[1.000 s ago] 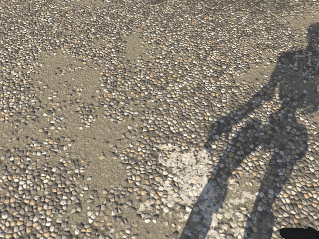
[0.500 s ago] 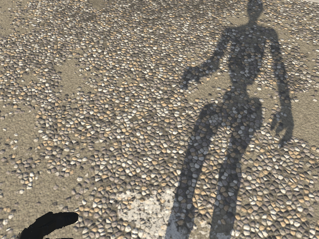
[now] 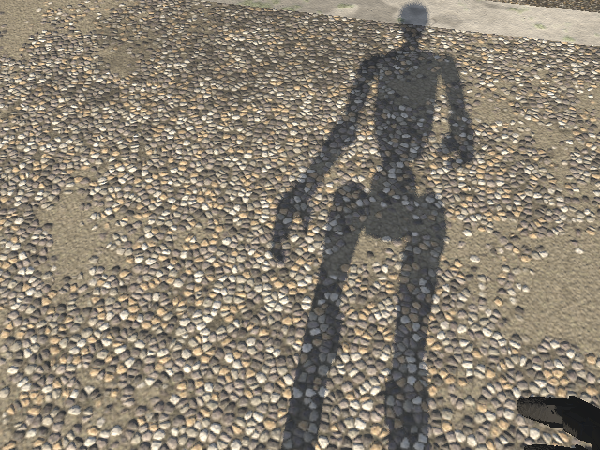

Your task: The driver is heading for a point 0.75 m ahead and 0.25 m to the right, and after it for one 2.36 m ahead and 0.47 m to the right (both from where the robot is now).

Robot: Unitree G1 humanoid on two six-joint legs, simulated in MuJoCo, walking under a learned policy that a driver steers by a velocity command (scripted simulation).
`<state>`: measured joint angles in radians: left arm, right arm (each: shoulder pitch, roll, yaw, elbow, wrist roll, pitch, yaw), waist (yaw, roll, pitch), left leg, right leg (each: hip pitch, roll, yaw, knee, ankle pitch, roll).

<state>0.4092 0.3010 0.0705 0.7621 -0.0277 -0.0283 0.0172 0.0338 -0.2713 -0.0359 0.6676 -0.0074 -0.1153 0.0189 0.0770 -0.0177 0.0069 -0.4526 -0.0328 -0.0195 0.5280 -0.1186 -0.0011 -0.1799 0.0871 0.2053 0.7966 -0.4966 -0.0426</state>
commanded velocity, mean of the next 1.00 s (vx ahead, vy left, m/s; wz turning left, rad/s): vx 0.50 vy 0.00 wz -0.56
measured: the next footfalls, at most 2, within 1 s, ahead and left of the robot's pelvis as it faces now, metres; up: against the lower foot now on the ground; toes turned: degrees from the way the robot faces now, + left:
right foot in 0.48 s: +0.36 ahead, -0.19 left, +0.00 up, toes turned -20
left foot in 0.96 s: +0.71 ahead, -0.14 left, +0.00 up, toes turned -35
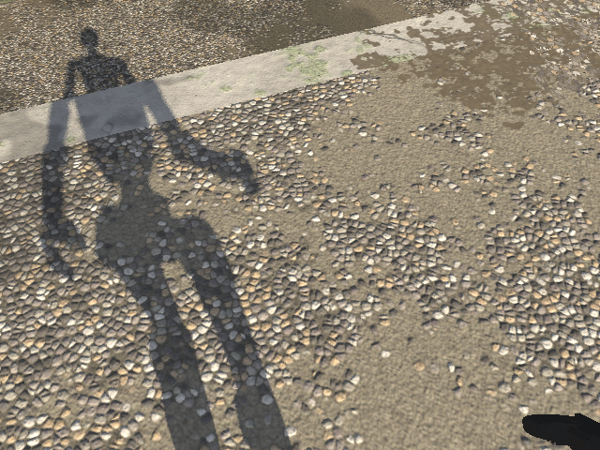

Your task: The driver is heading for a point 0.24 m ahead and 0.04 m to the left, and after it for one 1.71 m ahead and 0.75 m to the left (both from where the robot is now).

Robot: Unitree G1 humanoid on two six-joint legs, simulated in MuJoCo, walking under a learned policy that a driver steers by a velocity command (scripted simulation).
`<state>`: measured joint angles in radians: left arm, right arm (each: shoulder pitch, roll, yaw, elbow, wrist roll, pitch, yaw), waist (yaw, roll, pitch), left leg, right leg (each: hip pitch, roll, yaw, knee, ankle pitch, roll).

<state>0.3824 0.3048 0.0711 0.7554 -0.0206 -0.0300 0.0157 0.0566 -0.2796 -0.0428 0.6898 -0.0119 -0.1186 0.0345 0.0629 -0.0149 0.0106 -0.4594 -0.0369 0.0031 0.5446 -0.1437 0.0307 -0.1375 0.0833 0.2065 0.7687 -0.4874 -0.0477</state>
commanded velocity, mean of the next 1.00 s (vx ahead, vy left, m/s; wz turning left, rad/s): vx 0.12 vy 0.00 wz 0.39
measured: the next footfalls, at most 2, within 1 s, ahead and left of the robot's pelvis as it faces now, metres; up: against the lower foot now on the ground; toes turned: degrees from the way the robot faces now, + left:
right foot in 0.40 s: +0.28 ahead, -0.10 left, +0.00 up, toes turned +13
left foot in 0.80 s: +0.18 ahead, +0.14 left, +0.00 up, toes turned +24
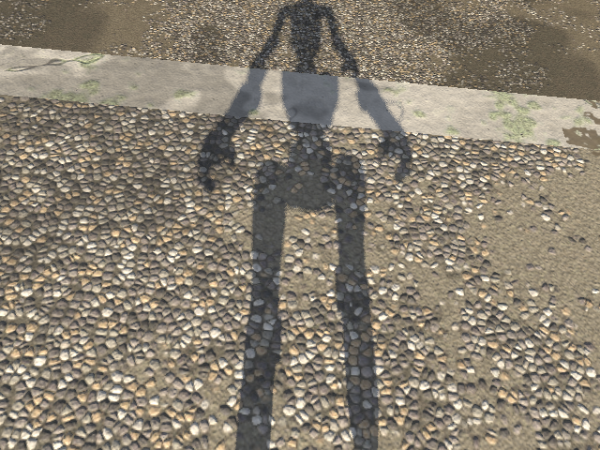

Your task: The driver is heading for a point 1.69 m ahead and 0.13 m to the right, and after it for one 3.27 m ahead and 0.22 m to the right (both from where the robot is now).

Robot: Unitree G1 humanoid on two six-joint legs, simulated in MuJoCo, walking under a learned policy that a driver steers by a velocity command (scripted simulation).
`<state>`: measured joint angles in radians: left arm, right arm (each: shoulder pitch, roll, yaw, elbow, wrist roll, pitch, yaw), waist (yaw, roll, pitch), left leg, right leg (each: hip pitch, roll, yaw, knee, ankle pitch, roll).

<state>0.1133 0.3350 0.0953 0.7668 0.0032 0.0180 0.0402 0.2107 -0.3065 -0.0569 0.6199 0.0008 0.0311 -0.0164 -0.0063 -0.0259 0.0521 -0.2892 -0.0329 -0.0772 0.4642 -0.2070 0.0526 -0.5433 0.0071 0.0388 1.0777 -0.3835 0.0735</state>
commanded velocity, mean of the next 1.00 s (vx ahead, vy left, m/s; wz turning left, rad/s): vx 0.00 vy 0.00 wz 0.23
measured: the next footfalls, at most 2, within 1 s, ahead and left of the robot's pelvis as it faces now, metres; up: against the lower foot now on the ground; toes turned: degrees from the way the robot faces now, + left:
right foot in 0.28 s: +0.07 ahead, -0.14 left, +0.00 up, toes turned +14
left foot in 0.60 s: +0.00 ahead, +0.12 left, +0.00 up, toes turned +8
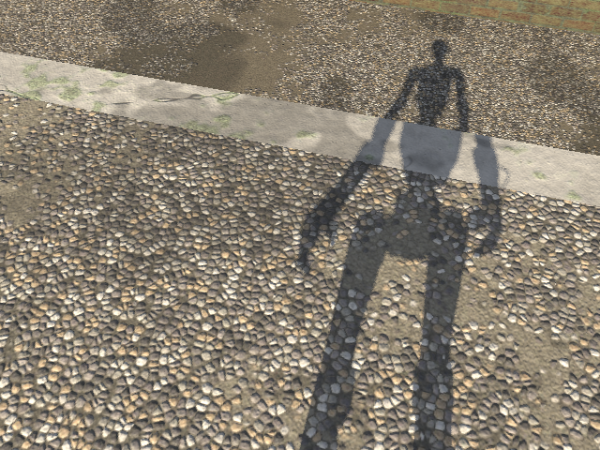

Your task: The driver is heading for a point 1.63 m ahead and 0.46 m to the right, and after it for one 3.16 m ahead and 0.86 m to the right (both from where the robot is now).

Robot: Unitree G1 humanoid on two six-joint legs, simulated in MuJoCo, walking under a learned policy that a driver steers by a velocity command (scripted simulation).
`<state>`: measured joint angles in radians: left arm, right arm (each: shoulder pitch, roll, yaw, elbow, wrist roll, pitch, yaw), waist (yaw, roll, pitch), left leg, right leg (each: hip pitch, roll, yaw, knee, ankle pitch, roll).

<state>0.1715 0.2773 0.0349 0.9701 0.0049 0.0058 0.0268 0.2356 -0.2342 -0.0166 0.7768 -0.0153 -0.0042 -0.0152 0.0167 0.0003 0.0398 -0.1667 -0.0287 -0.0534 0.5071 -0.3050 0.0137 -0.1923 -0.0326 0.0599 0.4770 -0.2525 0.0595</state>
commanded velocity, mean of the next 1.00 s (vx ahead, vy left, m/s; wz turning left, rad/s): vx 0.37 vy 0.00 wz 0.00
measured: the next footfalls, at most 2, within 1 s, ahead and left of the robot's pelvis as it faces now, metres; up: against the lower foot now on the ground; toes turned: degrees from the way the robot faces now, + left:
left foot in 0.76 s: +0.45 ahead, +0.08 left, +0.00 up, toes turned +1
